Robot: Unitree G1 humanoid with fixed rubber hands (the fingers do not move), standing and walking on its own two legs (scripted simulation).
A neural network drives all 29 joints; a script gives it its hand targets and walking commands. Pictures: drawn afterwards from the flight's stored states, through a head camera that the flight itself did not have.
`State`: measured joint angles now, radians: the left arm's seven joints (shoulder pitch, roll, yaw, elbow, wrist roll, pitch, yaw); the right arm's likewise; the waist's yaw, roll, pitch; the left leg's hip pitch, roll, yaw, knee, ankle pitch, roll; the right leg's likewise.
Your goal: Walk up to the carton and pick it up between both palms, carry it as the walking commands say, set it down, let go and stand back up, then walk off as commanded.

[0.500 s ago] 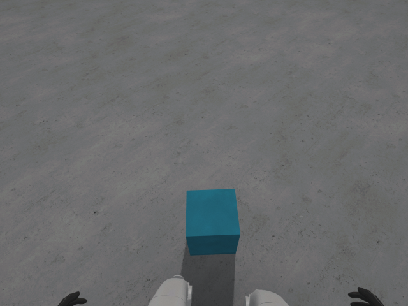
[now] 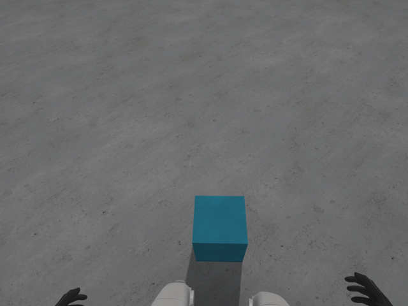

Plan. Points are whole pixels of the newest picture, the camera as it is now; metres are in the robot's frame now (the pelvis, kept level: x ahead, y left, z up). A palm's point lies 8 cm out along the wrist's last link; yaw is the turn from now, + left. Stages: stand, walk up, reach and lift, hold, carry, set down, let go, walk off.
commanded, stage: walk up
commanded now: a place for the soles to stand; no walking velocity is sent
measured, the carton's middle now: (219, 229) +0.48 -0.01 -0.59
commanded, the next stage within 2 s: reach and lift in 1.10 s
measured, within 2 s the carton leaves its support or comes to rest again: neither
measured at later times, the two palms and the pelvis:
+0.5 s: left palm out of the picture +0.07 +0.31 -0.09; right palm out of the picture +0.12 -0.31 -0.07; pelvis +0.00 -0.01 +0.00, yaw +1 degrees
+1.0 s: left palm out of the picture +0.07 +0.30 -0.09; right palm out of the picture +0.12 -0.32 -0.08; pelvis +0.00 -0.02 +0.00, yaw +1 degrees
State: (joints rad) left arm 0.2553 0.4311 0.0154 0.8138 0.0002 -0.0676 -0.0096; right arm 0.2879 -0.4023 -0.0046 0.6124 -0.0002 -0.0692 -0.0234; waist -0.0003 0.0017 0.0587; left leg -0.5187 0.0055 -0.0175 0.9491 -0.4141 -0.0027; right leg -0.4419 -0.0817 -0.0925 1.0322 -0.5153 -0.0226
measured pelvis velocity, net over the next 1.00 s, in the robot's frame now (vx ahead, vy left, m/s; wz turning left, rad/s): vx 0.00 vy -0.02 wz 0.02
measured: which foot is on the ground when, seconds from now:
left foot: down 0.00-1.00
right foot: down 0.00-1.00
